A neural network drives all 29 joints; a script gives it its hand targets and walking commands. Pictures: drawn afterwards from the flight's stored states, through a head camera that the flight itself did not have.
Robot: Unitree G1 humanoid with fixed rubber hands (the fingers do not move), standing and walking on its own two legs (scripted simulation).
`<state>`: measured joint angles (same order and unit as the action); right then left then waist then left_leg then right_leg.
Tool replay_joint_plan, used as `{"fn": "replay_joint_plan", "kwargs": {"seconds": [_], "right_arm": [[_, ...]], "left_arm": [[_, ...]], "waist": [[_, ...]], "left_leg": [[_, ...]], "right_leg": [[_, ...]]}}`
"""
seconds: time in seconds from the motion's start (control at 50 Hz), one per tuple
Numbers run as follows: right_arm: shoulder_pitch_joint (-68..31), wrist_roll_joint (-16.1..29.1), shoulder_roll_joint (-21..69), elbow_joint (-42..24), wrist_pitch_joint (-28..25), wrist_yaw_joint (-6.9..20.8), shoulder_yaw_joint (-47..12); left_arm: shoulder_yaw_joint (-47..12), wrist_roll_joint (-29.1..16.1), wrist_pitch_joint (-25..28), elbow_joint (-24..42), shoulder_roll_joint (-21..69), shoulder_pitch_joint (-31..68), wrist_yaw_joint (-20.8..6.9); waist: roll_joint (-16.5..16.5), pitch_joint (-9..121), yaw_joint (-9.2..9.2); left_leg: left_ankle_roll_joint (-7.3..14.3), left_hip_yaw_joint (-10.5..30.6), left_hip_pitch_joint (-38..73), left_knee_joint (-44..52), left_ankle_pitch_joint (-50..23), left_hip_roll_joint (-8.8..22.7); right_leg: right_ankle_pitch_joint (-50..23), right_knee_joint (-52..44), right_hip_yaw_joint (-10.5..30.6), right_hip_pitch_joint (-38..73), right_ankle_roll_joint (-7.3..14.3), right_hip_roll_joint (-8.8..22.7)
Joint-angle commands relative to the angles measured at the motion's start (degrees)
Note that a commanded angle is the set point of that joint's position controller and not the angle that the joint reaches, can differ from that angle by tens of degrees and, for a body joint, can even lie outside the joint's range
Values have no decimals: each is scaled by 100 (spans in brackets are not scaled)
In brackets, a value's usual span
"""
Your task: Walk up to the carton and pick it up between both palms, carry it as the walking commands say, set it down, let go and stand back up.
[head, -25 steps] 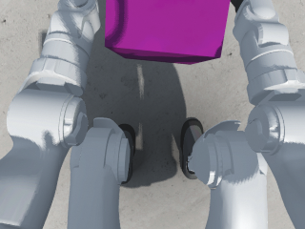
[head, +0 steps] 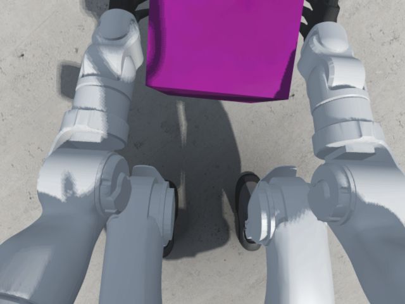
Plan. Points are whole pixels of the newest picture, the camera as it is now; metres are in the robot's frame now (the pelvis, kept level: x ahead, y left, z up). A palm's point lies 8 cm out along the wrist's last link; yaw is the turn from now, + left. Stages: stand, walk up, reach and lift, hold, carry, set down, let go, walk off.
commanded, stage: reach and lift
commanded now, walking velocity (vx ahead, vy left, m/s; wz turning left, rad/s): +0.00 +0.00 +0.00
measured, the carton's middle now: (218, 37) +0.55 -0.02 -0.21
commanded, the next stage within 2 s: none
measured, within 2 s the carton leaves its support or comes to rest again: neither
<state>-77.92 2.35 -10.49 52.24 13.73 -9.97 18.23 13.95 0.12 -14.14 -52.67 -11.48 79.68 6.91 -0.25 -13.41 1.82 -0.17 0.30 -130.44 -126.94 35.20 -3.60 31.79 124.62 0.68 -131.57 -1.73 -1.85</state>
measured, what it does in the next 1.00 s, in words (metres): rises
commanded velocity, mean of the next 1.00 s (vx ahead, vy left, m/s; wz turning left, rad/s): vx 0.00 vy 0.00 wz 0.00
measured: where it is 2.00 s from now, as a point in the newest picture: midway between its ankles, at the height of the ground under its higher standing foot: (206, 227)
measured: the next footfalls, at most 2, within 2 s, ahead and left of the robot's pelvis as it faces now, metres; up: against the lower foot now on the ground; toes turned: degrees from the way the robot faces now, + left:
none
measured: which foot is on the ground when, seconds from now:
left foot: down 0.00-1.00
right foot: down 0.00-1.00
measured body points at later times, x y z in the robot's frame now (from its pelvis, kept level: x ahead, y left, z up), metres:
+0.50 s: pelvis +0.00 +0.00 +0.04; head +0.35 +0.00 +0.33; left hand +0.56 +0.13 -0.08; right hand +0.55 -0.16 -0.08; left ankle +0.10 +0.11 -0.33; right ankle +0.12 -0.12 -0.33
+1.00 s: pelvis +0.00 +0.00 +0.09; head +0.31 +0.01 +0.42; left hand +0.54 +0.13 +0.00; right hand +0.53 -0.16 +0.00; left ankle +0.10 +0.11 -0.33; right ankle +0.12 -0.12 -0.33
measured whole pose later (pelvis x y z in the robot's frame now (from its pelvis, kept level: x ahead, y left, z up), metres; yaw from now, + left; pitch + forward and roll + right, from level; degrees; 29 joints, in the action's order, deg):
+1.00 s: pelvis +0.00 +0.00 +0.09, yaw +0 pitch +45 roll -1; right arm -67.1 -10.9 -1.7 39.7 21.1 -5.5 29.2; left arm 24.5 11.7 -20.2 -42.8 -2.5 69.3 3.6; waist 0.2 2.7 1.3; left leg -0.3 1.0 -121.2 -107.5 31.1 -3.9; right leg 28.3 105.7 1.6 -122.2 -1.8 -2.2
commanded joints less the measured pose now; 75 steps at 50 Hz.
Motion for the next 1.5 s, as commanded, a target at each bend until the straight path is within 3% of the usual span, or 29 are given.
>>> {"fn": "replay_joint_plan", "kwargs": {"seconds": [0.0, 0.14, 0.3, 0.56, 0.74, 0.98, 1.48], "right_arm": [[-4019, 458, 5747, -1095, -72, 1947, -2174], [-4156, 184, 5762, -1225, 95, 1893, -2084], [-3833, 0, 6034, -1164, 282, 1893, -2015], [-3530, 55, 6202, -1642, 358, 1845, -2335], [-3080, -186, 6384, -1427, 503, 1942, -2134], [-2919, -488, 6609, -1230, 645, 2014, -1816], [-2215, -590, 7293, -1287, 807, 2024, -2033]], "left_arm": [[-2012, -442, 42, 731, 5937, 3494, -1634], [-1742, -198, -154, 559, 6006, 3446, -1705], [-1614, 44, -292, 626, 6067, 3197, -1781], [-2091, -98, -355, 1193, 6364, 2986, -1675], [-1966, 95, -481, 1077, 6636, 2638, -1637], [-1512, 414, -566, 842, 6709, 2520, -1692], [-1640, 466, -693, 969, 7199, 1846, -1812]], "waist": [[296, 7356, 34], [100, 7485, 80], [35, 7653, -20], [157, 8558, -4], [273, 8264, 31], [162, 8049, 1], [78, 8031, -36]], "left_leg": [[45, -255, 3502, 1263, -2109, -487], [48, -313, 3301, 1504, -1799, -542], [34, -378, 3275, 1739, -1911, -579], [-28, -311, 4069, 2088, -2544, -610], [-40, -244, 4266, 2564, -2322, -639], [-21, -264, 4313, 3077, -1873, -677], [-34, -243, 4981, 3957, -1837, -712]], "right_leg": [[-2022, -812, -542, 3670, 150, -555], [-1851, -1149, -503, 4034, 130, -570], [-2033, -1414, -456, 4317, 84, -625], [-2496, -1708, -492, 4594, 48, -709], [-2158, -2137, -511, 4277, 64, -740], [-1777, -2703, -480, 4464, 40, -748], [-1806, -3694, -355, 5547, 9, -804]]}}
